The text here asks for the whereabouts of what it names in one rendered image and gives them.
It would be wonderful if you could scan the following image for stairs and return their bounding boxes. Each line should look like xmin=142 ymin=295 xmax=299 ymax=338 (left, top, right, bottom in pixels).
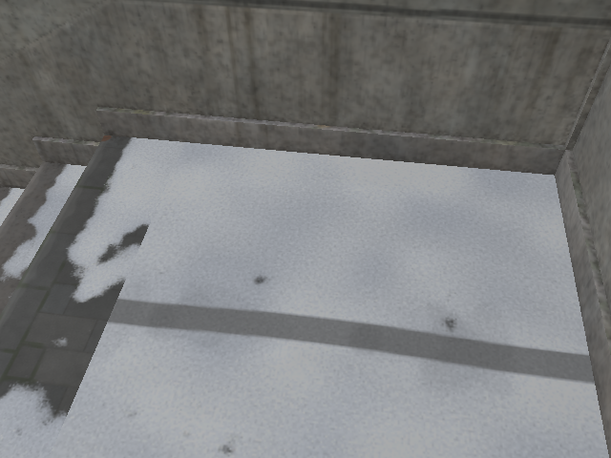
xmin=0 ymin=162 xmax=87 ymax=315

